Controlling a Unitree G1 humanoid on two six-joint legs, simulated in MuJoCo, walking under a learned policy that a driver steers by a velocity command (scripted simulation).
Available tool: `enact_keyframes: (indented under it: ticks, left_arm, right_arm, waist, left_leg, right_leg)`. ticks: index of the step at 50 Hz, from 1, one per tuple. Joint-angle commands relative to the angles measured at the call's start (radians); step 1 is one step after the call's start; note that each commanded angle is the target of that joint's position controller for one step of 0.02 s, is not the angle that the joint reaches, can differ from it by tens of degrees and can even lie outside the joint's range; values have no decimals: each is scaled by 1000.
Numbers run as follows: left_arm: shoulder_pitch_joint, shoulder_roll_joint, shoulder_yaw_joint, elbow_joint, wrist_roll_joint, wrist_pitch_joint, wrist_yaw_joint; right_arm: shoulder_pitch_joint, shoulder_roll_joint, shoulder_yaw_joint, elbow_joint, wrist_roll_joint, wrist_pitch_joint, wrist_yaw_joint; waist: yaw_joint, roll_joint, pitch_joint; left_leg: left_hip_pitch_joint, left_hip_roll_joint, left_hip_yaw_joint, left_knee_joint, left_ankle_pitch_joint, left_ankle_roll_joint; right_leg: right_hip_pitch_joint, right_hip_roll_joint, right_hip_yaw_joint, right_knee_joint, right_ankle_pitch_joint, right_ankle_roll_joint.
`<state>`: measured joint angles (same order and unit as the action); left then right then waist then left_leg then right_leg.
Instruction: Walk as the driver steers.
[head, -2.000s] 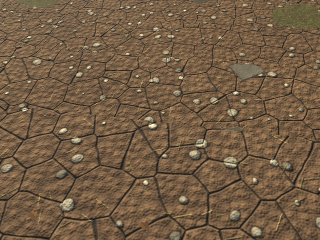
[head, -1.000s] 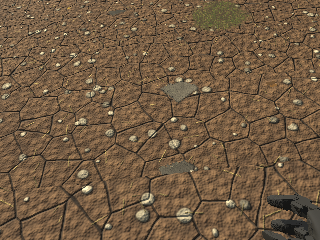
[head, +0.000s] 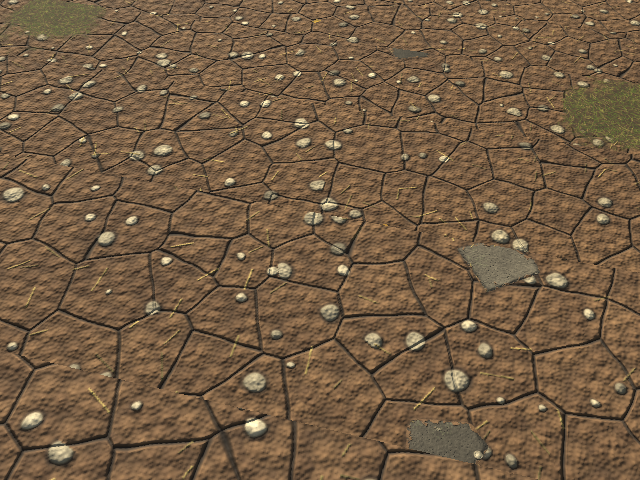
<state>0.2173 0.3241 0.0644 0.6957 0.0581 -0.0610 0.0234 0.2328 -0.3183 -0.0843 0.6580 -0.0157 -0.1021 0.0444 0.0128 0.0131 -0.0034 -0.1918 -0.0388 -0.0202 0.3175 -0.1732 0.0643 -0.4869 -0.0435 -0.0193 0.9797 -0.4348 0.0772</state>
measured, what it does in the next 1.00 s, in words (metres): steps on the spot, turning right: right foot, then left foot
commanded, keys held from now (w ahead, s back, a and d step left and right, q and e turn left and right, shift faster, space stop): e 0.74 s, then no key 0.14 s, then q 0.12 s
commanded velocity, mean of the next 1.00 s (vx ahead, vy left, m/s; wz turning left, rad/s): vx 0.00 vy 0.00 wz -0.33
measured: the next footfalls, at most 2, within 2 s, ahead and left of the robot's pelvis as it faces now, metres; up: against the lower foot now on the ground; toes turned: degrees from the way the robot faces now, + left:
right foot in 0.12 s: +0.05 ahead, -0.17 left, +0.00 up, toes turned -13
left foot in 0.98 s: +0.11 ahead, +0.05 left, +0.00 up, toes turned -22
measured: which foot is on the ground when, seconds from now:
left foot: down 0.00-0.46, up 0.48-0.96, down 0.98-1.00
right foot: up 0.00-0.10, down 0.12-1.00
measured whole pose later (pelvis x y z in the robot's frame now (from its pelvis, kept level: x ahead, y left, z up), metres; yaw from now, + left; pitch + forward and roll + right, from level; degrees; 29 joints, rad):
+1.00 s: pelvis +0.03 -0.06 -0.01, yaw -24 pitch +4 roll +0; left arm 0.17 0.26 0.03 0.65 0.00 -0.07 -0.08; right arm 0.29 -0.31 0.01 0.80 0.00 -0.05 0.04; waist -0.02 0.03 -0.01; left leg -0.28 0.04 0.02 0.48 -0.23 -0.04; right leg -0.33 0.11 0.15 0.48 -0.20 -0.03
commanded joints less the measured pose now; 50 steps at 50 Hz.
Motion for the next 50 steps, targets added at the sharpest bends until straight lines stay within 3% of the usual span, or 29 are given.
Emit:
enact_keyframes:
  ticks: [1,2,4,5,6,7,8,9,11,13,15,17,19,22,23,24,25,26,27,28,29,31,34,38,44,46,48,49,50]
  left_arm:
    - [119,56,12,18,-12,9,-48]
    - [127,24,-2,36,-16,15,-74]
    - [91,2,-18,34,-43,14,-116]
    - [72,8,-20,31,-61,5,-118]
    - [50,47,-12,17,-72,-9,-103]
    - [-17,137,4,-23,-74,-27,-80]
    - [-95,190,13,-57,-50,-39,-60]
    - [-90,186,15,-50,-34,-42,-47]
    - [-51,108,-5,-37,-32,-43,-31]
    - [-5,66,-14,-25,-20,-38,-30]
    - [3,61,-14,-26,2,-32,-37]
    - [2,31,-22,-20,8,-23,-56]
    - [-13,18,-24,-23,-12,-15,-90]
    - [-13,67,1,-40,-47,-26,-122]
    - [10,110,19,-52,-39,-31,-118]
    - [79,270,60,-80,-54,-37,-89]
    - [159,261,66,-63,-19,-55,-78]
    - [160,226,69,-32,-4,-76,-66]
    - [103,181,60,-40,-19,-77,-65]
    - [55,136,42,-54,-38,-68,-64]
    - [14,126,39,-68,-46,-58,-62]
    - [-30,141,41,-100,-31,-45,-64]
    - [-35,157,50,-127,-19,-52,-71]
    - [3,151,57,-142,-26,-61,-80]
    - [8,132,46,-145,-39,-54,-67]
    - [-51,96,25,-146,-50,-46,-70]
    - [-107,30,-18,-118,-69,-25,-102]
    - [-85,-7,-39,-93,-68,-13,-121]
    - [20,-49,-49,-75,-82,-3,-133]
  right_arm:
    - [-171,-60,5,-134,10,-13,7]
    - [-190,-45,15,-139,18,-11,18]
    - [-137,-70,15,-119,27,10,50]
    - [-111,-75,17,-106,37,20,70]
    - [-61,-78,17,-93,32,25,80]
    - [14,-108,0,-90,30,26,69]
    - [89,-189,-31,-89,14,23,38]
    - [60,-232,-50,-103,2,21,14]
    - [28,-181,-44,-105,5,20,-21]
    - [9,-129,-31,-99,2,14,-46]
    - [-26,-125,-35,-95,-17,1,-75]
    - [-99,-140,-41,-96,-24,-5,-91]
    - [-133,-168,-50,-96,-32,5,-94]
    - [-123,-154,-43,-72,-35,26,-82]
    - [-57,-107,-30,-50,-41,29,-78]
    - [28,-13,-2,-109,-43,25,-83]
    - [-13,-56,-3,-105,-46,12,-78]
    - [-96,-82,-8,-103,-32,18,-80]
    - [-87,-134,-25,-82,-39,22,-92]
    - [-50,-157,-35,-59,-58,24,-99]
    - [-40,-138,-24,-52,-63,29,-99]
    - [8,-118,-13,-25,-51,43,-88]
    - [45,-105,3,14,-33,67,-66]
    - [34,-106,25,40,-28,78,-74]
    - [18,-99,54,63,-30,59,-66]
    - [43,-74,67,82,-21,49,-44]
    - [45,-30,84,98,15,41,-1]
    - [41,-11,94,81,29,35,18]
    - [49,-31,105,48,46,14,34]
  waist:
    - [76,52,-76]
    - [74,46,-67]
    - [38,16,-49]
    - [36,-11,-48]
    - [10,0,-73]
    - [-55,-17,-106]
    - [-116,-8,-108]
    - [-104,-6,-88]
    - [-76,65,-37]
    - [-44,124,-2]
    - [-29,111,7]
    - [-8,72,13]
    - [-5,79,0]
    - [3,55,-35]
    - [1,-8,-81]
    - [-27,-246,-231]
    - [39,-124,-184]
    - [57,-108,-79]
    - [33,-124,-66]
    - [-3,-124,-77]
    - [-31,-120,-55]
    - [-58,-107,-70]
    - [-50,-109,-72]
    - [-4,-110,-75]
    - [42,-105,-88]
    - [16,-77,-95]
    - [-46,-15,-83]
    - [-59,-34,-109]
    - [-18,30,-165]
  left_leg:
    - [-47,220,-63,-23,486,130]
    - [-77,192,-34,16,446,90]
    - [-69,196,-58,110,328,66]
    - [-68,187,-79,150,264,51]
    - [-39,178,-109,166,227,25]
    - [45,150,-105,159,136,17]
    - [113,131,-98,148,100,47]
    - [147,164,-100,133,96,105]
    - [150,323,-232,50,144,257]
    - [118,417,-293,-26,172,301]
    - [118,416,-235,-71,214,267]
    - [91,357,-123,-79,195,197]
    - [85,323,-52,-64,173,158]
    - [32,280,24,37,24,86]
    - [-14,232,92,142,-68,19]
    - [-174,63,215,416,-373,-113]
    - [-336,20,31,520,-563,-139]
    - [-386,69,-32,628,-512,-134]
    - [-390,81,-27,712,-479,-135]
    - [-364,86,-40,726,-440,-130]
    - [-317,95,-43,723,-395,-127]
    - [-256,72,-23,693,-264,-134]
    - [-237,61,-8,618,-171,-158]
    - [-287,82,-25,533,-191,-174]
    - [-265,86,10,427,-246,-154]
    - [-189,94,26,314,-186,-148]
    - [-9,89,55,57,92,-135]
    - [102,110,23,53,185,-110]
    - [149,234,-111,57,424,-1]
  right_leg:
    - [109,-54,29,-68,174,22]
    - [163,-70,19,-172,188,36]
    - [215,-77,-13,-368,263,43]
    - [248,-68,-27,-466,385,30]
    - [254,-61,-17,-447,487,1]
    - [183,-74,13,-434,592,-64]
    - [85,-72,35,-413,544,-138]
    - [4,-62,54,-425,432,-156]
    - [-45,-27,17,-368,248,-111]
    - [-37,-25,13,-249,61,-107]
    - [-25,-37,26,-176,-78,-108]
    - [52,-21,-12,-257,35,-99]
    - [124,12,-44,-364,166,-101]
    - [309,69,-50,-568,428,-174]
    - [426,13,17,-599,636,-240]
    - [667,-284,408,-625,1126,-512]
    - [707,-365,540,-656,1014,-558]
    - [616,-298,426,-671,869,-464]
    - [561,-254,358,-678,844,-422]
    - [508,-237,333,-693,834,-402]
    - [418,-217,308,-721,805,-382]
    - [353,-178,285,-747,757,-376]
    - [327,-145,285,-749,655,-372]
    - [377,-172,378,-725,527,-385]
    - [346,-167,435,-677,423,-371]
    - [295,-144,402,-634,391,-328]
    - [171,-76,354,-572,355,-253]
    - [108,-35,349,-554,345,-191]
    - [128,41,280,-508,205,-73]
